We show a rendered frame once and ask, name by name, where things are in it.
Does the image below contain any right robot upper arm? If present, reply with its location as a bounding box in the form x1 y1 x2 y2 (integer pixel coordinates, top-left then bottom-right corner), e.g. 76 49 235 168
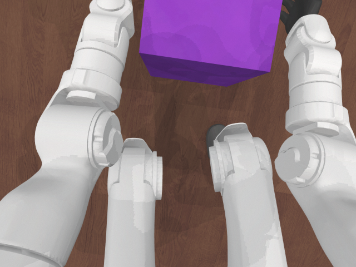
275 132 356 267

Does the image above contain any robot right forearm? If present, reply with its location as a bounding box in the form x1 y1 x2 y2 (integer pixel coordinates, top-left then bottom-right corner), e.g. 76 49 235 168
284 14 356 146

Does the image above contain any robot left shin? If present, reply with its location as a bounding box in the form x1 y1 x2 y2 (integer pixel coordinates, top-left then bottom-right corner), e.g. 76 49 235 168
107 138 152 193

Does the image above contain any carton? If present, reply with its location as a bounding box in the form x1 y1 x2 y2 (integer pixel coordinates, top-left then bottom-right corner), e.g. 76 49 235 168
139 0 283 87

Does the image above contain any left robot upper arm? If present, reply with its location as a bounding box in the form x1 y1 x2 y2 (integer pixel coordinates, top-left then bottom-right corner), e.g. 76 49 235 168
0 104 123 267

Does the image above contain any robot right hand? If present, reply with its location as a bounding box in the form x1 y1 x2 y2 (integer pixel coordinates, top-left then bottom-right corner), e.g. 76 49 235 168
280 0 322 34

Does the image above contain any robot right thigh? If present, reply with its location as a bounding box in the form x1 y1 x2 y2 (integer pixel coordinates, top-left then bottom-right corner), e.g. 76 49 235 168
209 133 288 267

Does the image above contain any robot left forearm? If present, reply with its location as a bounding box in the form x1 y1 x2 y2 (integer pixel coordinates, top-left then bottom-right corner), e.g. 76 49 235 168
35 0 135 149

